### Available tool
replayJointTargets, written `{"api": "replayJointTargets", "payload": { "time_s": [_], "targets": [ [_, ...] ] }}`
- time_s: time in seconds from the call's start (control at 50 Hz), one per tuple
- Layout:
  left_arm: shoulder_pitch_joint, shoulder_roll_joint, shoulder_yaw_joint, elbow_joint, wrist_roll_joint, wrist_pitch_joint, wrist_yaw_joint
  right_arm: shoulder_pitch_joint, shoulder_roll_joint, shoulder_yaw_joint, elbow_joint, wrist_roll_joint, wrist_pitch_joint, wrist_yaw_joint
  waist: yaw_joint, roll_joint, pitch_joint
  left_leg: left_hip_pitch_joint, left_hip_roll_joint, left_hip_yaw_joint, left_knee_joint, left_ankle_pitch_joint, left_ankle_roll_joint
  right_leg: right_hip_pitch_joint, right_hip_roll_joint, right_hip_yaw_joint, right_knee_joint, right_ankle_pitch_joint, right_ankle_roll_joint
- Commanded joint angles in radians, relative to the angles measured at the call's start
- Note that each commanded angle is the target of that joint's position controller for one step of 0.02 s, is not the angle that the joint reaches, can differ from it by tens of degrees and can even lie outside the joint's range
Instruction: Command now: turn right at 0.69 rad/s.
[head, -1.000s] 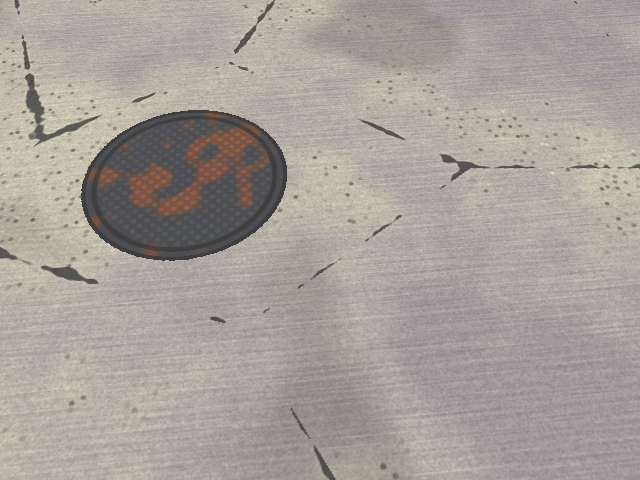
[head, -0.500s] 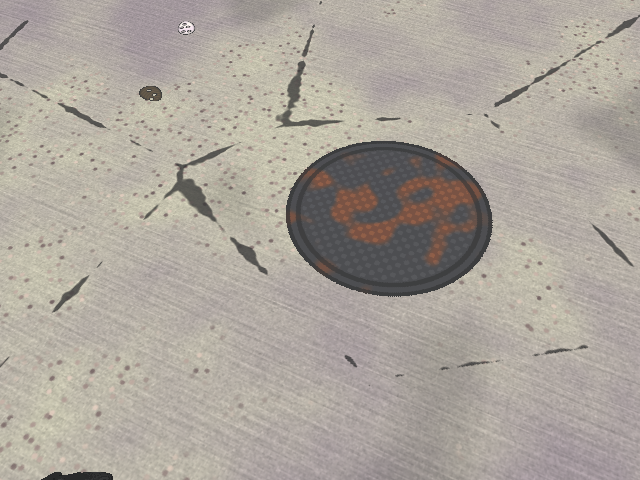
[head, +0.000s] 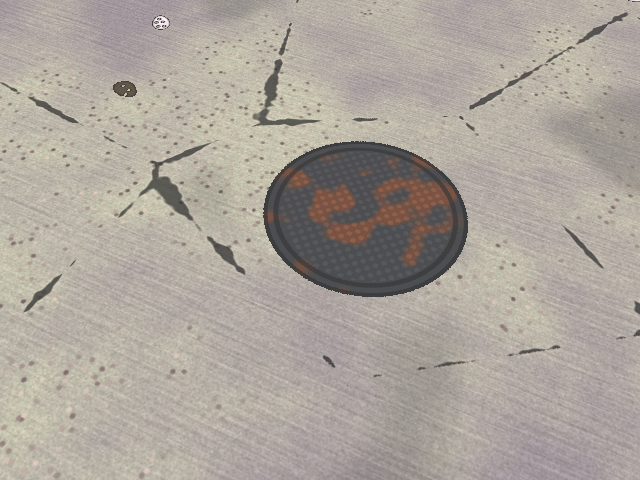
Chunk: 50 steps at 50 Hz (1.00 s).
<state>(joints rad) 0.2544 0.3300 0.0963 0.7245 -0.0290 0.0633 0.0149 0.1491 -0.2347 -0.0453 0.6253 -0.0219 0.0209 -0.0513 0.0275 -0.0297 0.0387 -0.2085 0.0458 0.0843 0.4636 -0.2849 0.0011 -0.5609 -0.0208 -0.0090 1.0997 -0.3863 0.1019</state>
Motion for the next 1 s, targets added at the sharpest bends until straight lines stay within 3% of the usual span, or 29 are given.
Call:
{"api": "replayJointTargets", "payload": {
  "time_s": [0.02,0.1,0.16,0.18,0.2,0.22,0.24,0.26,0.28,0.3,0.32,0.4,0.44,0.54,0.56,0.6,0.62,0.64,0.66,0.7,0.78,0.84,0.88,0.9,0.92,0.94,0.96,0.98,1.0],
  "targets": [
    [-0.104,0.012,-0.008,-0.141,0.002,-0.009,-0.022,-0.022,-0.16,-0.054,-0.051,0.003,-0.009,-0.011,-0.056,0.18,-0.07,0.132,0.245,-0.081,-0.105,0.416,0.193,-0.056,-0.056,-0.013,-0.133,0.044,0.011],
    [-0.089,0.046,0.001,-0.182,0.002,-0.004,-0.052,-0.016,-0.225,-0.083,-0.031,0.025,-0.013,0.011,-0.054,0.194,-0.098,0.119,0.303,-0.048,-0.057,0.474,0.185,0.085,-0.04,-0.081,-0.312,0.019,-0.044],
    [-0.009,0.071,0.026,-0.172,0.002,0.011,-0.044,-0.026,-0.206,-0.087,-0.009,0.054,-0.026,0.031,0.001,0.149,-0.105,0.048,0.282,0.036,0.102,0.401,0.092,0.272,0.011,-0.11,-0.537,0.163,-0.115],
    [0.069,0.139,0.056,-0.155,0.007,0.007,-0.025,0.033,-0.174,-0.082,0.013,0.044,-0.031,0.04,0.025,0.004,-0.134,-0.075,0.201,0.104,0.305,0.277,0.017,0.454,0.001,-0.008,-0.639,0.412,-0.171],
    [0.105,0.305,0.092,-0.179,0.011,-0.002,-0.004,0.001,-0.103,-0.057,-0.053,-0.011,-0.037,0.043,0.004,-0.348,-0.134,-0.464,0.033,0.134,0.664,-0.353,-0.097,0.673,-0.272,0.439,-0.645,0.921,-0.341],
    [0.109,0.281,0.077,-0.202,0.051,-0.037,-0.021,-0.112,-0.125,-0.055,-0.087,-0.011,-0.042,0.034,0.075,-0.265,-0.267,-0.55,-0.052,-0.114,0.831,-0.459,-0.101,0.646,-0.376,0.632,-0.712,0.818,-0.506],
    [0.082,0.24,0.063,-0.195,0.049,-0.06,-0.028,-0.16,-0.161,-0.063,-0.09,0.015,-0.042,0.028,0.075,-0.147,-0.23,-0.57,-0.031,-0.169,0.863,-0.387,-0.077,0.629,-0.337,0.545,-0.739,0.687,-0.478],
    [0.037,0.21,0.056,-0.188,0.028,-0.07,-0.019,-0.159,-0.157,-0.062,-0.085,0.021,-0.044,0.02,0.04,-0.1,-0.171,-0.577,-0.019,-0.184,0.821,-0.294,-0.054,0.581,-0.281,0.48,-0.74,0.581,-0.42],
    [-0.023,0.177,0.045,-0.197,0.006,-0.065,-0.008,-0.138,-0.169,-0.067,-0.067,0.011,-0.043,0.01,0.008,-0.046,-0.14,-0.569,-0.004,-0.195,0.762,-0.214,-0.048,0.537,-0.241,0.436,-0.74,0.524,-0.373],
    [-0.087,0.161,0.035,-0.212,-0.002,-0.055,0.003,-0.116,-0.183,-0.074,-0.059,0.005,-0.04,0.007,-0.027,-0.05,-0.128,-0.509,-0.007,-0.196,0.708,-0.152,-0.049,0.466,-0.205,0.393,-0.744,0.509,-0.345],
    [-0.113,0.159,0.032,-0.225,0.006,-0.046,0.012,-0.098,-0.176,-0.073,-0.048,0.004,-0.04,0.012,-0.042,-0.065,-0.133,-0.456,-0.03,-0.183,0.688,-0.105,-0.055,0.42,-0.176,0.372,-0.746,0.522,-0.334],
    [-0.1,0.176,0.04,-0.225,0.008,-0.033,0.029,-0.078,-0.128,-0.054,-0.02,0.013,-0.041,0.022,-0.035,-0.058,-0.154,-0.388,-0.091,-0.19,0.473,-0.03,-0.086,0.397,-0.127,0.389,-0.733,0.437,-0.321],
    [-0.121,0.174,0.038,-0.229,0.011,-0.027,0.032,-0.054,-0.131,-0.051,-0.002,0.016,-0.038,0.027,-0.038,-0.086,-0.164,-0.352,-0.087,-0.186,0.401,-0.002,-0.091,0.386,-0.127,0.386,-0.721,0.358,-0.309],
    [-0.122,0.066,-0.02,-0.198,0.047,-0.029,0.008,-0.038,-0.124,-0.034,0.007,0.022,-0.035,0.046,0.003,-0.124,-0.167,-0.158,-0.014,-0.137,0.297,-0.017,-0.07,0.298,-0.153,0.363,-0.677,0.391,-0.311],
    [-0.132,0.025,-0.039,-0.185,0.052,-0.034,0.001,-0.027,-0.103,-0.026,0.011,0.021,-0.04,0.053,-0.007,-0.117,-0.16,-0.091,-0.004,-0.13,0.216,0.005,-0.058,0.278,-0.147,0.345,-0.676,0.357,-0.299],
    [-0.104,0.019,-0.046,-0.152,0.056,-0.05,-0.009,-0.032,-0.102,-0.021,0.004,0.014,-0.047,0.061,-0.017,-0.098,-0.105,0.017,-0.024,-0.127,0.001,0.179,-0.023,0.244,-0.087,0.288,-0.668,0.208,-0.239],
    [-0.073,0.053,-0.036,-0.148,0.066,-0.058,-0.004,-0.063,-0.182,-0.035,-0.026,0.006,-0.048,0.058,0.018,-0.024,-0.071,-0.007,0.032,-0.232,0.001,0.357,0.01,0.245,-0.027,0.249,-0.604,0.114,-0.193],
    [-0.018,0.078,-0.024,-0.148,0.074,-0.062,0.001,-0.081,-0.266,-0.053,-0.042,0.014,-0.049,0.054,0.076,0.117,-0.056,-0.048,0.105,-0.341,-0.022,0.435,0.086,0.245,0.058,0.157,-0.528,0.03,-0.146],
    [-0.063,0.076,-0.021,-0.16,0.071,-0.062,0.012,-0.075,-0.261,-0.058,-0.033,0.019,-0.049,0.054,0.061,0.225,-0.046,-0.134,0.156,-0.466,-0.098,0.29,0.17,0.283,0.084,0.084,-0.48,0.035,-0.1],
    [-0.155,0.079,-0.01,-0.182,0.046,-0.058,0.026,-0.013,-0.237,-0.058,-0.026,0.027,-0.044,0.049,0.002,0.254,-0.041,-0.099,0.165,-0.57,-0.128,0.226,0.197,0.242,0.098,0.069,-0.431,0.016,-0.097],
    [-0.184,0.016,-0.011,-0.193,0.03,-0.067,0.009,0.067,-0.257,-0.085,-0.022,0.041,-0.037,0.025,-0.047,0.216,-0.12,0.111,0.172,-0.647,-0.089,0.375,0.223,0.086,0.113,0.124,-0.324,-0.186,-0.084],
    [-0.151,0.0,-0.009,-0.164,0.011,-0.083,-0.004,0.016,-0.244,-0.097,-0.042,0.06,0.002,0.008,-0.033,0.191,-0.167,0.121,0.116,-0.617,-0.069,0.387,0.177,0.154,0.115,0.122,-0.468,-0.079,-0.064],
    [-0.073,-0.003,-0.001,-0.125,0.007,-0.087,-0.014,-0.041,-0.238,-0.1,-0.064,0.071,0.027,0.006,0.009,0.192,-0.179,0.026,0.058,-0.583,-0.047,0.32,0.136,0.317,0.131,0.082,-0.669,0.079,-0.071],
    [-0.021,0.022,0.012,-0.101,0.009,-0.083,-0.014,-0.054,-0.219,-0.095,-0.075,0.075,0.032,0.005,0.026,0.175,-0.187,-0.08,0.019,-0.553,-0.016,0.199,0.095,0.453,0.085,0.092,-0.764,0.181,-0.089],
    [-0.004,0.094,0.03,-0.102,0.023,-0.074,-0.007,-0.009,-0.164,-0.08,-0.074,0.064,0.034,0.01,-0.001,0.018,-0.179,-0.258,-0.075,-0.449,0.157,-0.087,0.035,0.582,-0.109,0.274,-0.817,0.183,-0.162],
    [-0.075,0.163,0.039,-0.123,0.074,-0.07,-0.01,0.028,-0.165,-0.085,-0.091,0.057,0.021,0.013,-0.044,-0.236,-0.111,-0.448,-0.178,-0.295,0.371,-0.313,-0.018,0.504,-0.328,0.533,-0.852,0.3,-0.303],
    [-0.124,0.119,0.027,-0.153,0.085,-0.08,-0.007,0.055,-0.242,-0.106,-0.074,0.039,0.008,0.017,-0.06,-0.161,-0.087,-0.45,-0.073,-0.289,0.566,-0.298,-0.048,0.451,-0.39,0.518,-0.847,0.369,-0.358],
    [-0.15,0.069,0.013,-0.158,0.073,-0.086,0.004,0.06,-0.267,-0.113,-0.05,0.046,0.01,0.023,-0.064,-0.079,-0.08,-0.474,-0.039,-0.256,0.631,-0.19,-0.051,0.451,-0.331,0.418,-0.865,0.171,-0.323],
    [-0.146,0.068,0.011,-0.159,0.047,-0.094,0.014,0.069,-0.247,-0.108,-0.034,0.047,0.014,0.026,-0.053,-0.07,-0.066,-0.53,-0.022,-0.235,0.666,-0.098,-0.055,0.492,-0.265,0.362,-0.888,-0.024,-0.277]
  ]
}}
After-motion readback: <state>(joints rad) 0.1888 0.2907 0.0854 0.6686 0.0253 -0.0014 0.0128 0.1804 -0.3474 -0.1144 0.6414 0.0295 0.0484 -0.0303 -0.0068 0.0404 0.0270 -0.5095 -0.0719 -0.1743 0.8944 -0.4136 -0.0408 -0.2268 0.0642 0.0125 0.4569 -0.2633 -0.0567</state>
